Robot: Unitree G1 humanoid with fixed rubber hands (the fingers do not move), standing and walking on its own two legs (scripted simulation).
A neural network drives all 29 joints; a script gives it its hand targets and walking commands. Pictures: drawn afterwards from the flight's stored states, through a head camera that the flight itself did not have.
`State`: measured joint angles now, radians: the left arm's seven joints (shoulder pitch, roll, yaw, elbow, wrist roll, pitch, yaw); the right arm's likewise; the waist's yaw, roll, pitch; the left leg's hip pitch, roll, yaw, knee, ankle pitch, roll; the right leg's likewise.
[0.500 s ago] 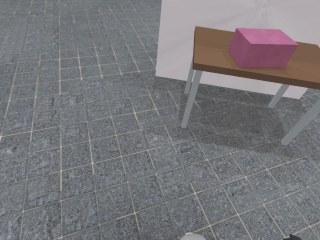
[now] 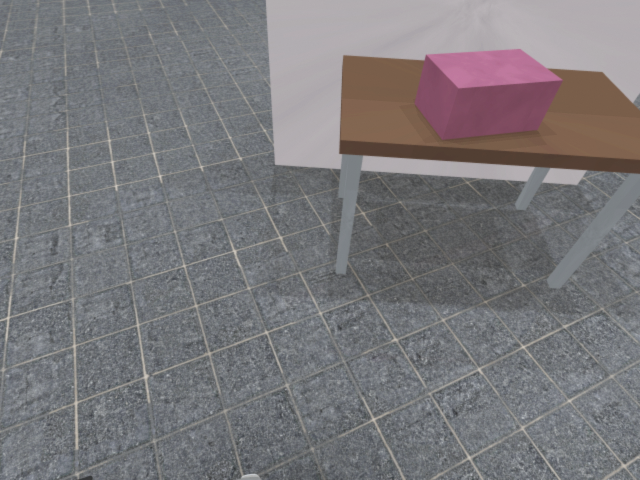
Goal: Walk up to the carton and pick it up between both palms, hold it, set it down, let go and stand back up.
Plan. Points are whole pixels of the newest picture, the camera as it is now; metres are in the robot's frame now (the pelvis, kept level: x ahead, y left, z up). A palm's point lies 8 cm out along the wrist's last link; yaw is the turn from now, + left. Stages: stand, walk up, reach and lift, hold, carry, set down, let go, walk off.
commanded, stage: walk up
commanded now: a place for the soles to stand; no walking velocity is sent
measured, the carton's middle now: (482, 92) +1.12 -0.42 -0.05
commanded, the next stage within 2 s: none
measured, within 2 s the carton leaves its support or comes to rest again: neither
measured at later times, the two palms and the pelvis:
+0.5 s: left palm (147, 416) +0.22 +0.25 -0.08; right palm out of the picture +0.15 -0.41 -0.09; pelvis +0.12 -0.08 -0.01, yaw -4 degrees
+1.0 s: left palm (217, 328) +0.37 +0.19 -0.10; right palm out of the picture +0.24 -0.46 -0.05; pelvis +0.23 -0.12 +0.00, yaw -5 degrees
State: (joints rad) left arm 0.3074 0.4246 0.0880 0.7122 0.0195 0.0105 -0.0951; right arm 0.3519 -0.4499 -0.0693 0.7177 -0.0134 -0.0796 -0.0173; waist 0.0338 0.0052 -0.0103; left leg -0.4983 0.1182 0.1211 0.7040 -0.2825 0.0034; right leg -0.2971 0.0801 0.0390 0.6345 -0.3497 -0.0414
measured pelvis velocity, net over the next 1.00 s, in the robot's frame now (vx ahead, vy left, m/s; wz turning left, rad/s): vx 0.23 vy -0.12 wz -0.09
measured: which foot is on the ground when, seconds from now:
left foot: up 0.00-0.00, down 0.02-0.46, up 0.48-0.80, down 0.82-1.00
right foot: down 0.00-0.02, up 0.04-0.42, down 0.44-0.82, up 0.84-1.00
